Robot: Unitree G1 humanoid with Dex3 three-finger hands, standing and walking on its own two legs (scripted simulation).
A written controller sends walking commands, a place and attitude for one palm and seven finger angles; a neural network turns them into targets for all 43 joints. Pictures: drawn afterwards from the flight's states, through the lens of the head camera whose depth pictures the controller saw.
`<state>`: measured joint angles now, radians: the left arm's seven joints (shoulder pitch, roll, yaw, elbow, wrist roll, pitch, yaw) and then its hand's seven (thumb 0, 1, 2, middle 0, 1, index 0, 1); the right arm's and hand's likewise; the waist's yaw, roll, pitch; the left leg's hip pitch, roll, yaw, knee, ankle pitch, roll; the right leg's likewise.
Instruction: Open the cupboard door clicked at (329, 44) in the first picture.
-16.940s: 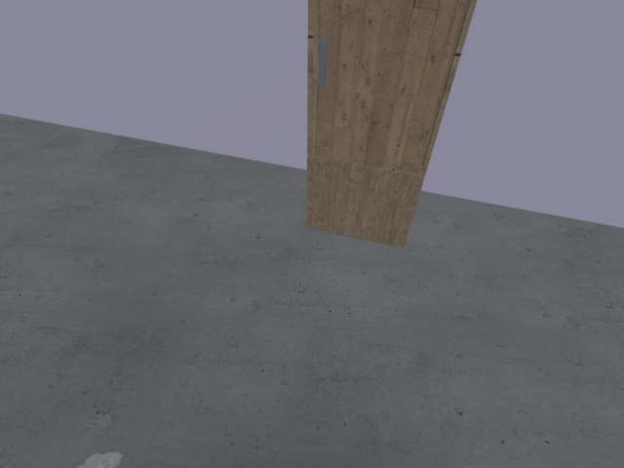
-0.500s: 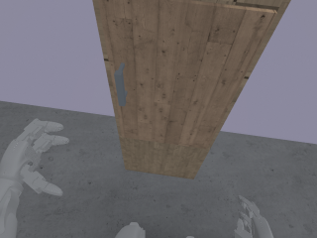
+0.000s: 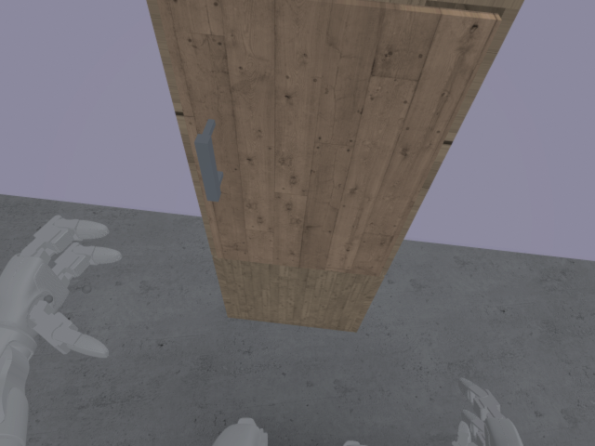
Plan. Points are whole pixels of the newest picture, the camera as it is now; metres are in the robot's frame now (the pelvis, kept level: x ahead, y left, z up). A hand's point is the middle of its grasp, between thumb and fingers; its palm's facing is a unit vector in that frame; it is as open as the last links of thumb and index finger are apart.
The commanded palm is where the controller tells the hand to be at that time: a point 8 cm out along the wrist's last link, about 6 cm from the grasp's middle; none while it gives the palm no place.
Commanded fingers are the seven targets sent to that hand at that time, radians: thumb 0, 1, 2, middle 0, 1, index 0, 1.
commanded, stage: raise the hand with hooked fingers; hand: left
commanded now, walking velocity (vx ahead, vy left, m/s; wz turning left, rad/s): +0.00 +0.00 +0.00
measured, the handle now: (212, 161) +0.52 +0.17 +0.06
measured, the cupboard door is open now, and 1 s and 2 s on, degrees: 0 0 0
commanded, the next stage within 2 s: move the hooked fingers beside the handle in 0.10 s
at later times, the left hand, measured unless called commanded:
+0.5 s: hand (112, 265) +0.32 +0.25 +0.07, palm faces -0.08 -1.00 -0.03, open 14.0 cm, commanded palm +0.30 +0.31 +0.07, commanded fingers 0.00 -0.50 0.30 -0.30 -1.20 -0.30 -1.20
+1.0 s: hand (134, 223) +0.39 +0.25 +0.06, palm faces -0.06 -1.00 -0.02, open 14.0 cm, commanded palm +0.37 +0.29 +0.06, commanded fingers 0.00 -0.50 0.30 -0.30 -1.20 -0.30 -1.20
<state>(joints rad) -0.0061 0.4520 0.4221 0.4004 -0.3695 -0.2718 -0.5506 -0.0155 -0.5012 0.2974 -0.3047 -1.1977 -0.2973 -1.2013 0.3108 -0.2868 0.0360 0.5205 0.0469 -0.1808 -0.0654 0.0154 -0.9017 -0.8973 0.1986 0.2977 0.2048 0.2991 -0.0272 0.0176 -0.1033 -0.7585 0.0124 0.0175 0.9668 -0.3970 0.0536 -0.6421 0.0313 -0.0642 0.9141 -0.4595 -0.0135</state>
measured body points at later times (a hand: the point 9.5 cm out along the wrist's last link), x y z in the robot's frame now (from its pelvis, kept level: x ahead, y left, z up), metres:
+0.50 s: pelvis +0.00 +0.00 +0.00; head +0.05 +0.02 +0.44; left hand +0.32 +0.31 +0.07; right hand +0.15 -0.26 -0.08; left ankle +0.05 +0.08 -0.68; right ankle +0.00 -0.12 -0.68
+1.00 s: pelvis +0.00 +0.00 -0.01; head +0.07 +0.02 +0.44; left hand +0.38 +0.30 +0.07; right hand +0.10 -0.27 -0.10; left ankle +0.05 +0.08 -0.68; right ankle +0.00 -0.12 -0.68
